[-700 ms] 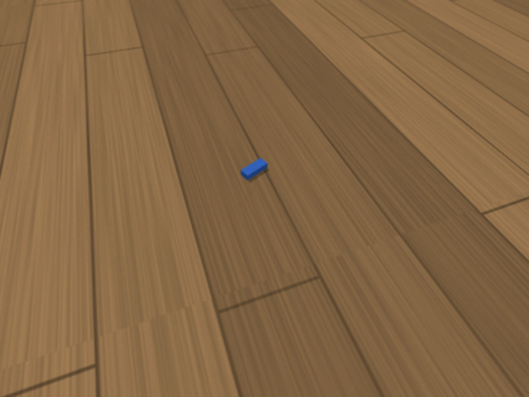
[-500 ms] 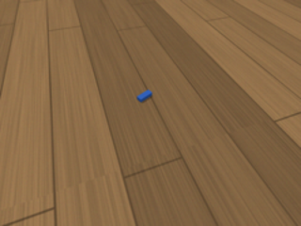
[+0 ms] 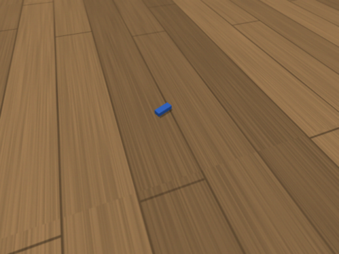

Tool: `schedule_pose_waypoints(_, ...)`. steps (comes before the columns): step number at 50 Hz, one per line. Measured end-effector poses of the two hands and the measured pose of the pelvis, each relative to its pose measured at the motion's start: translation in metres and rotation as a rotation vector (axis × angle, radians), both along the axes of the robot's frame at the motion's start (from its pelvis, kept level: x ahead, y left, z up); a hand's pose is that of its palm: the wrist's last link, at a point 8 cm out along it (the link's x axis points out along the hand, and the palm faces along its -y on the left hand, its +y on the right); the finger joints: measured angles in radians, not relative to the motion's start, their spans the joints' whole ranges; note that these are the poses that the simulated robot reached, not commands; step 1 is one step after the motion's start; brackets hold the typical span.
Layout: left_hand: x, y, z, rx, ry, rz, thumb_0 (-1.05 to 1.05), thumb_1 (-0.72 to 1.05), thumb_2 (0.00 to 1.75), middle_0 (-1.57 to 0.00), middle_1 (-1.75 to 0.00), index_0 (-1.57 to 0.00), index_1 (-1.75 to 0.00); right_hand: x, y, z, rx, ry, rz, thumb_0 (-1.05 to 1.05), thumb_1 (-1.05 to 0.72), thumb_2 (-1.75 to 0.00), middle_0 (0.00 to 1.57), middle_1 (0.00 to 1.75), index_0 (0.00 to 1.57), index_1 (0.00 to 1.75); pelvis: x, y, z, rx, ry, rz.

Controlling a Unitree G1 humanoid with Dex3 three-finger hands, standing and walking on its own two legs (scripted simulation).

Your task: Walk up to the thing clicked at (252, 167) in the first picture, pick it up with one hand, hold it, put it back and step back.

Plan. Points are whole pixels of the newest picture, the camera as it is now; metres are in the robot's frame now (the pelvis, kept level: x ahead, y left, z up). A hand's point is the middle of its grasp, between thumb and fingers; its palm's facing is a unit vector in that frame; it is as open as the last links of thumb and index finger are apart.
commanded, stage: stand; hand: left
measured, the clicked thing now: (163, 109) +1.29 +0.05 -0.77
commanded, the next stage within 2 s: walk up in 0.42 s
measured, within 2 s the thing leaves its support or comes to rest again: neither
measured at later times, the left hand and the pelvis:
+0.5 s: hand out of the picture +0.09 +0.26 -0.15, palm faces +0.04 -0.95 -0.32, open 7.4 cm; pelvis +0.01 +0.00 -0.01, yaw +3 degrees
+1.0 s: hand out of the picture +0.11 +0.27 -0.19, palm faces +0.29 -0.92 -0.28, open 7.4 cm; pelvis +0.16 +0.00 -0.03, yaw +17 degrees
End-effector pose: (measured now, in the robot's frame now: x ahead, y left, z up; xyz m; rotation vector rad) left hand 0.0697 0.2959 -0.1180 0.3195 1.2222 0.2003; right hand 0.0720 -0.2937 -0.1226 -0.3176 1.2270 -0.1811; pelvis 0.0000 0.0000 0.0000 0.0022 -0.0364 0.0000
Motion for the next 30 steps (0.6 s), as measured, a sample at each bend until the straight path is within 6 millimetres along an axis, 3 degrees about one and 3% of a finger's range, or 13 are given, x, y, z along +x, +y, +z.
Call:
schedule_pose_waypoints(22,0.001,0.000,-0.001,-0.012,0.000,0.007,0.01,0.90,0.90,-0.20,-0.30,-0.21,-0.30,0.001,-0.003,0.002,-0.003,-0.005,-0.005,0.00,-0.90,-0.90,0.20,0.30,0.20,0.30,0.003,-0.001,0.000,-0.004,0.005,0.006)
schedule_pose_waypoints(27,0.011,0.018,0.000,-0.014,-0.098,0.062,0.01,0.90,0.90,-0.20,-0.30,-0.21,-0.30,0.001,-0.024,0.003,-0.044,0.017,0.056,0.00,-0.90,-0.90,0.20,0.30,0.21,0.30,0.010,-0.009,-0.012,0.003,0.031,0.063)
schedule_pose_waypoints(30,0.010,0.025,0.002,0.011,-0.137,0.106,0.01,0.90,0.90,-0.20,-0.30,-0.21,-0.30,0.014,-0.042,0.004,-0.087,0.046,0.095,0.00,-0.90,-0.90,0.20,0.30,0.21,0.30,0.019,-0.017,-0.017,-0.003,0.041,0.097)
